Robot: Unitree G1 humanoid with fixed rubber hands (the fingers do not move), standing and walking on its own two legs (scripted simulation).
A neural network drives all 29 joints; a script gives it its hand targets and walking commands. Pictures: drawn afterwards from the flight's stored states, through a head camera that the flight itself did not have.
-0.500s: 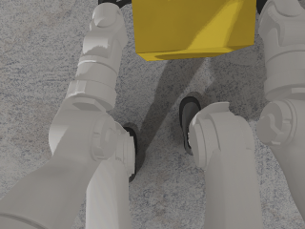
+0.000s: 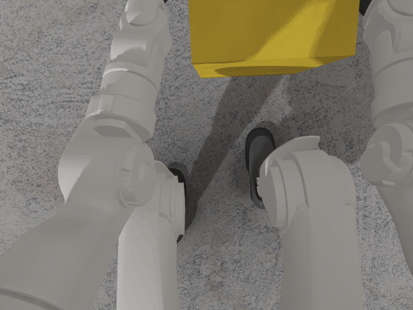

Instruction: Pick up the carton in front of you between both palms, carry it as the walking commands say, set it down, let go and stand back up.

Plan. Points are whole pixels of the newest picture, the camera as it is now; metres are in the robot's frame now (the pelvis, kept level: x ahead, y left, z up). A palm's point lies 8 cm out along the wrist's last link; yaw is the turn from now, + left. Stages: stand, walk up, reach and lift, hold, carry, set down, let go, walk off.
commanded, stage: set down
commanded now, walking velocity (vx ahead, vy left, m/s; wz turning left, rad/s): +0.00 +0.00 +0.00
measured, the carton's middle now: (256, 8) +0.52 -0.16 -0.25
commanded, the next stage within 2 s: let go in 1.50 s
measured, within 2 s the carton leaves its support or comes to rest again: neither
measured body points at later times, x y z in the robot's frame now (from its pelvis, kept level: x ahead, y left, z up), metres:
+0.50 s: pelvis +0.00 -0.01 +0.00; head +0.37 -0.08 +0.23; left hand +0.56 +0.02 -0.19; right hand +0.48 -0.36 -0.19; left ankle +0.10 +0.11 -0.34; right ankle +0.15 -0.14 -0.34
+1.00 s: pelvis +0.02 -0.01 +0.10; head +0.34 -0.10 +0.40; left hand +0.58 +0.01 -0.01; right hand +0.49 -0.37 -0.02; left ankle +0.10 +0.11 -0.34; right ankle +0.15 -0.14 -0.34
